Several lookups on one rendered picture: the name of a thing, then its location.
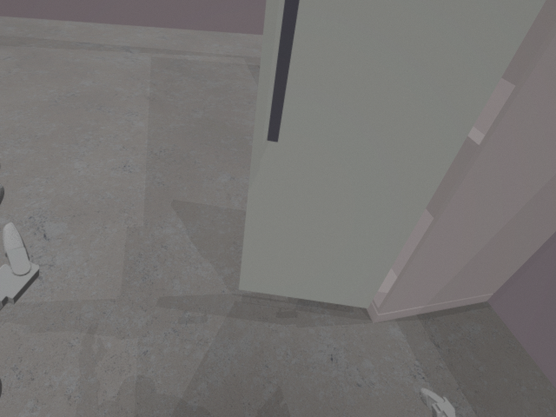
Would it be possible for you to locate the handle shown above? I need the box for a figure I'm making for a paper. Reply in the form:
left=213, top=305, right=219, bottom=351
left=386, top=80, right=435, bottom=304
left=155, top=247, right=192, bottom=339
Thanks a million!
left=267, top=0, right=300, bottom=142

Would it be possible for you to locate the robot right hand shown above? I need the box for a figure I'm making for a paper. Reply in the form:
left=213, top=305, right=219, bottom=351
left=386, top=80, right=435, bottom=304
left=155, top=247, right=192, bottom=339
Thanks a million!
left=420, top=388, right=455, bottom=417

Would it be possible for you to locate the robot left hand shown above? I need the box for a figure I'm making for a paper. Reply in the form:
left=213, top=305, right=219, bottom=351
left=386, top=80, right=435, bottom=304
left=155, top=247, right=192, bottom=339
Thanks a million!
left=0, top=183, right=39, bottom=310

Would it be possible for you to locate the fridge door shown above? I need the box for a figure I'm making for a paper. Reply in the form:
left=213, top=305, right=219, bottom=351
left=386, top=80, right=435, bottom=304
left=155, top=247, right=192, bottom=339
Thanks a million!
left=239, top=0, right=546, bottom=308

